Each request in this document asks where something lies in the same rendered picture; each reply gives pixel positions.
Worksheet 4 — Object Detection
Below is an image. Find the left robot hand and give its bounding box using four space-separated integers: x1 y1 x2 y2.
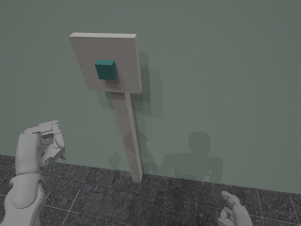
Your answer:
15 121 67 176

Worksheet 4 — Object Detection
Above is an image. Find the left robot forearm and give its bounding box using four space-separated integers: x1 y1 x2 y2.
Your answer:
0 172 46 226

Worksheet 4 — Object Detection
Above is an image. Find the right robot hand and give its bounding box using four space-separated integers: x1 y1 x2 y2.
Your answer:
217 190 253 226

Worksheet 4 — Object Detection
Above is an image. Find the panel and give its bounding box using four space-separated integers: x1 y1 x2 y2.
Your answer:
69 32 143 183

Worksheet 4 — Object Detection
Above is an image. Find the button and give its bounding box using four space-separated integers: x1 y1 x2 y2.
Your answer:
95 59 118 80

